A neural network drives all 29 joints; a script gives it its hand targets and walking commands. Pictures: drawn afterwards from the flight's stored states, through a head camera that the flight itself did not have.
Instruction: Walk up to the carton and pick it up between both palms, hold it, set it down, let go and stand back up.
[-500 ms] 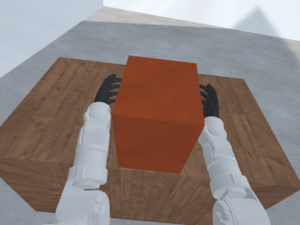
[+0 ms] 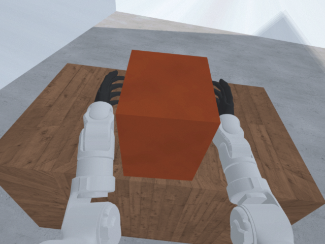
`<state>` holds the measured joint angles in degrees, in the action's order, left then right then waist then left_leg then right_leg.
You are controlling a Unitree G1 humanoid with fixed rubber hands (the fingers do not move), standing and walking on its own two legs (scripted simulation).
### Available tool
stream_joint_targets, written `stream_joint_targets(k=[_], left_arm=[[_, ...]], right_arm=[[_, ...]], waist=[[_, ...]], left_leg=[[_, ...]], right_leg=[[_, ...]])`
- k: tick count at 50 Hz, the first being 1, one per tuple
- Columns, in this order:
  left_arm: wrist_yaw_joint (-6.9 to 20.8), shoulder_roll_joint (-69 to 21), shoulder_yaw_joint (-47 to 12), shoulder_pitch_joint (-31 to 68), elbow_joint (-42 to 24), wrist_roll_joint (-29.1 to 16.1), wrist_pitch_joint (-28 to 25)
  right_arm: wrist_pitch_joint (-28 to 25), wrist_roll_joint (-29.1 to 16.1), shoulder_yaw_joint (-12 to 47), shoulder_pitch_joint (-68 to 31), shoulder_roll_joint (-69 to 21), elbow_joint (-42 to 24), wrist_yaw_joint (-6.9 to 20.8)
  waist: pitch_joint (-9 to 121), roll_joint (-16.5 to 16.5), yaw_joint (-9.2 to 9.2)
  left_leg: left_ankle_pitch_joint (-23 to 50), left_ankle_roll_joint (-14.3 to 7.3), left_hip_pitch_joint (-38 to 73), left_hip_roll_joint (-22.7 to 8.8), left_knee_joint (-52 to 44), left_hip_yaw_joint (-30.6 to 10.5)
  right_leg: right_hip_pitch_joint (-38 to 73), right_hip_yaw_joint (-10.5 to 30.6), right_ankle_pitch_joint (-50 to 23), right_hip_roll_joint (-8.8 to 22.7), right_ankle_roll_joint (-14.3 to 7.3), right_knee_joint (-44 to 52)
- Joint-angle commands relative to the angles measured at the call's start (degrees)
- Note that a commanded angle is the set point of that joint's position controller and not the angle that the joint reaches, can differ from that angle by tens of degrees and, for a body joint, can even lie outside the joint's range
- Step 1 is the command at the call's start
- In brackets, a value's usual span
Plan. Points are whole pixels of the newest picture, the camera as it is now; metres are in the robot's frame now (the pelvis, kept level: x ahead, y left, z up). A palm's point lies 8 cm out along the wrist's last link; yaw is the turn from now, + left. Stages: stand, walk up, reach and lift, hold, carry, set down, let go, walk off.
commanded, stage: reach and lift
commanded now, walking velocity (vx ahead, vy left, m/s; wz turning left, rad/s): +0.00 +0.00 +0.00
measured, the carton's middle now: (163, 119) +0.40 -0.01 +0.10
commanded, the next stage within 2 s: hold in 1.08 s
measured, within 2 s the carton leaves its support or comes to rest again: neither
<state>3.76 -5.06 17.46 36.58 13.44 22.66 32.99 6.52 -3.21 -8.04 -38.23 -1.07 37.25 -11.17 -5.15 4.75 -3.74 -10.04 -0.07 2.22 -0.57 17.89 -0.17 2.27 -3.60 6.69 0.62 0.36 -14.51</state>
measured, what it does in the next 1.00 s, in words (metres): stands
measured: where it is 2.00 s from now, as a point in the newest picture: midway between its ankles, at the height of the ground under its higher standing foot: outside the picture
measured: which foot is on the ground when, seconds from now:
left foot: down 0.00-1.00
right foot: down 0.00-1.00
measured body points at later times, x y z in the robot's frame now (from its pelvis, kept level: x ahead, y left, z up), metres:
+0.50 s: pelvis +0.00 +0.00 +0.00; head -0.04 +0.04 +0.45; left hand +0.38 +0.14 +0.19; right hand +0.38 -0.15 +0.19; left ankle +0.01 +0.12 -0.75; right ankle +0.03 -0.12 -0.75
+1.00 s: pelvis +0.00 +0.00 +0.00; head -0.05 +0.03 +0.44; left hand +0.38 +0.14 +0.20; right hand +0.38 -0.15 +0.20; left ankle +0.01 +0.12 -0.75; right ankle +0.03 -0.12 -0.75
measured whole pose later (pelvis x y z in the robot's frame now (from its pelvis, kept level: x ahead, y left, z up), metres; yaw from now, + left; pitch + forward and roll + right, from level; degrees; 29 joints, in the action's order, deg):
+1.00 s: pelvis +0.00 +0.00 +0.00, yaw +0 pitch -12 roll -1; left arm 4.1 -4.9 18.2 37.9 6.9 23.5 40.6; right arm 12.5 -7.1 -5.0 -42.4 0.8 35.0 -11.5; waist -5.1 4.3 -4.6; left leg -10.6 0.1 3.6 -0.7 18.4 -0.3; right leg 3.9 -3.8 7.1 0.5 0.3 -14.8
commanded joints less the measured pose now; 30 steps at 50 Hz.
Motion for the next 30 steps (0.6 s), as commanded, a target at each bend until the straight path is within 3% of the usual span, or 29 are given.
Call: stream_joint_targets(k=[1,5,10,17,30], left_arm=[[6.9,-25.0,-19.8,28.0,-2.8,-5.7,-0.7],[6.8,-24.9,-21.0,27.5,-5.0,-6.0,0.1],[6.4,-25.0,-22.0,29.1,-6.6,-6.3,1.1],[6.4,-25.2,-22.3,27.7,-7.8,-6.3,2.6],[6.8,-24.7,-21.6,29.2,-8.3,-6.2,4.0]], right_arm=[[-3.5,-2.2,19.9,-36.5,-25.6,-14.3,6.6],[-2.8,-3.3,21.4,-36.6,-25.5,-16.4,6.2],[-1.7,-3.7,21.2,-37.2,-25.4,-16.5,6.4],[-0.4,-5.2,22.4,-37.0,-25.0,-17.4,5.9],[1.2,-5.9,22.3,-38.4,-24.8,-17.3,6.0]], waist=[[19.1,-3.4,-0.54],[20.6,-3.5,-1.08],[19.7,-4.6,-1.23],[19.7,-4.4,-1.58],[18.6,-4.4,-1.48]], left_leg=[[10.8,0.2,1.9,2.6,-1.6,4.2],[13.2,0.5,2.7,2.7,-0.8,3.9],[11.3,0.6,2.1,2.5,-1.3,3.7],[14.8,1.0,3.7,2.5,-0.5,3.3],[13.3,0.9,2.8,2.4,-1.1,3.3]], right_leg=[[5.4,-3.8,-5.5,-2.8,2.3,0.7],[6.6,-3.8,-8.4,-3.0,2.4,0.2],[5.3,-3.8,-5.3,-2.9,2.0,0.3],[6.2,-3.8,-8.7,-3.3,2.1,0.0],[6.5,-3.7,-7.0,-3.3,1.9,0.1]])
